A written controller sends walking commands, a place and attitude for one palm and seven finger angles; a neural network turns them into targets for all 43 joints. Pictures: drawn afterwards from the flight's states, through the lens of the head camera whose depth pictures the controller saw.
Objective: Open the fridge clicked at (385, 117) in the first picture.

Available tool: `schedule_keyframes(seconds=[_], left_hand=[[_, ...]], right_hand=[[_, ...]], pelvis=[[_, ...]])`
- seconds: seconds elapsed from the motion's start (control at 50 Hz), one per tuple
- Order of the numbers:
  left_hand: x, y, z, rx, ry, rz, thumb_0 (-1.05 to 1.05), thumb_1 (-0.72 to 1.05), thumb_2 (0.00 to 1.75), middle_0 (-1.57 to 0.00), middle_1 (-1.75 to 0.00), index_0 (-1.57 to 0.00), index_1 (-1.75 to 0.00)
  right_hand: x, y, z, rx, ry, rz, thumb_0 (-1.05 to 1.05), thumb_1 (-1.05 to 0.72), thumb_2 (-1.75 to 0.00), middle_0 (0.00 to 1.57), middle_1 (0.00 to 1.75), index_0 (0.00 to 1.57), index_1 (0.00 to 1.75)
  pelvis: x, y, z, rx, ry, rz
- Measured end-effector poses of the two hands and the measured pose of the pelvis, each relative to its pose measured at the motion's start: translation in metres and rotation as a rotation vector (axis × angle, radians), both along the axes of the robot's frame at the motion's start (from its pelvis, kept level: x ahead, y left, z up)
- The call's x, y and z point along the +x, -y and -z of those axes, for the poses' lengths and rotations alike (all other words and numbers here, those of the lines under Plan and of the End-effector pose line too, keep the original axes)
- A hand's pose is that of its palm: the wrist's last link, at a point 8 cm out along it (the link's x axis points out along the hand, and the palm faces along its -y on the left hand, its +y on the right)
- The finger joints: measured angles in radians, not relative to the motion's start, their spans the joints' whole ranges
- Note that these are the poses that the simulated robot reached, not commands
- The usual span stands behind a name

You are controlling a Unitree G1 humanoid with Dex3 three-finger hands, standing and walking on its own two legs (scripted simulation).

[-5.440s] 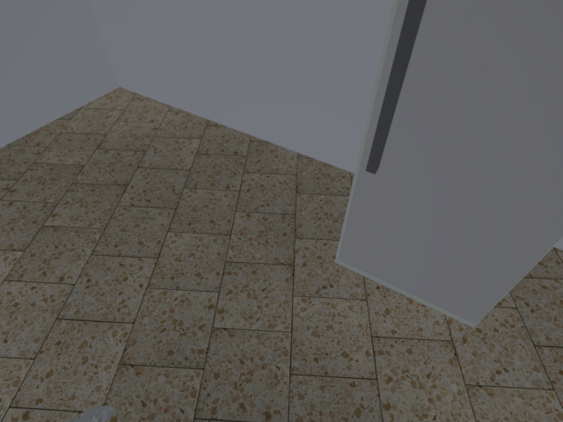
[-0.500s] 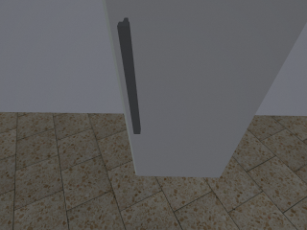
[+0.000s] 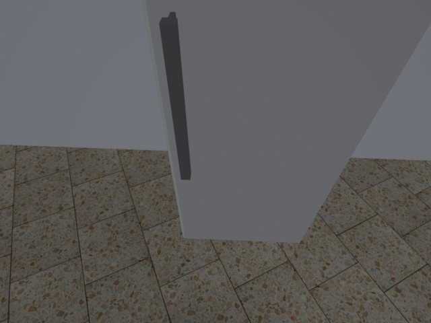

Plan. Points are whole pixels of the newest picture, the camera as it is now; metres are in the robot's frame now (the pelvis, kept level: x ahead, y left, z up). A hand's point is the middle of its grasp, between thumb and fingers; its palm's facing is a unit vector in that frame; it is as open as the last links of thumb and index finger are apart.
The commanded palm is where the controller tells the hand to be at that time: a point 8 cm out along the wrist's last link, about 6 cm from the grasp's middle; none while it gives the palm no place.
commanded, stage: look again from close up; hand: left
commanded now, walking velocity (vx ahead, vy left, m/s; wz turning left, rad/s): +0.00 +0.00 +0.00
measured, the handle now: (180, 113) +0.56 +0.11 +0.08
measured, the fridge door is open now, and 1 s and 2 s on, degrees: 0 0 0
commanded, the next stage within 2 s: none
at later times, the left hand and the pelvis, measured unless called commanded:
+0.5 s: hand out of the picture +0.02 +0.22 -0.18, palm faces +0.04 -0.98 -0.22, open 7.4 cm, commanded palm none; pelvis -0.02 +0.03 -0.01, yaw +1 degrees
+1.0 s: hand out of the picture -0.14 +0.21 -0.18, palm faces +0.08 -0.98 -0.17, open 7.4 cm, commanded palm none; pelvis -0.05 +0.05 +0.00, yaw +1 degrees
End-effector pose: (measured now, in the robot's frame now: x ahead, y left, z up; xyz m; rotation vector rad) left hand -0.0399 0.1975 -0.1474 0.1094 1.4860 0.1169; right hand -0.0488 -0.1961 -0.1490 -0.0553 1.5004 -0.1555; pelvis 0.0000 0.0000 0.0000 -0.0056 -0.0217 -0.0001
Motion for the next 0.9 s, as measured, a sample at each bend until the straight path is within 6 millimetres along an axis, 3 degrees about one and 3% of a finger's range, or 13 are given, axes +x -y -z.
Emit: schedule_keyframes(seconds=[0.24, 0.38, 0.56, 0.72, 0.9], left_hand=[[0.052, -0.040, 0.003, 0.076, 0.221, -0.011, 0.00, 0.91, 0.89, -0.20, -0.30, -0.20, -0.30], [0.065, -0.056, 0.000, 0.080, 0.295, 0.013, 0.00, 0.91, 0.89, -0.20, -0.30, -0.20, -0.30], [0.035, -0.074, -0.001, 0.083, 0.245, 0.018, 0.00, 0.91, 0.89, -0.20, -0.30, -0.20, -0.30], [-0.018, -0.080, 0.000, 0.080, 0.125, -0.007, 0.00, 0.91, 0.89, -0.20, -0.30, -0.20, -0.30], [-0.078, -0.068, 0.001, 0.051, 0.006, -0.053, 0.00, 0.91, 0.89, -0.20, -0.30, -0.20, -0.30]], right_hand=[[0.086, 0.029, -0.007, -0.114, 0.268, -0.078, 0.01, -0.91, -0.90, 0.20, 0.30, 0.20, 0.30], [0.108, 0.029, -0.020, -0.142, 0.359, -0.115, 0.00, -0.91, -0.90, 0.20, 0.30, 0.20, 0.30], [0.084, 0.018, -0.022, -0.134, 0.313, -0.129, 0.00, -0.91, -0.90, 0.20, 0.30, 0.20, 0.30], [0.042, 0.006, -0.015, -0.110, 0.205, -0.107, 0.00, -0.90, -0.90, 0.20, 0.30, 0.20, 0.30], [0.009, -0.008, -0.010, -0.086, 0.139, -0.079, 0.00, -0.90, -0.90, 0.20, 0.30, 0.20, 0.30]], pelvis=[[0.004, -0.009, 0.009, -0.010, 0.022, -0.012], [-0.006, -0.018, 0.009, -0.017, 0.034, -0.010], [-0.022, -0.029, 0.005, -0.023, 0.029, -0.014], [-0.034, -0.037, 0.004, -0.022, 0.020, -0.019], [-0.045, -0.043, 0.003, -0.022, 0.022, -0.023]])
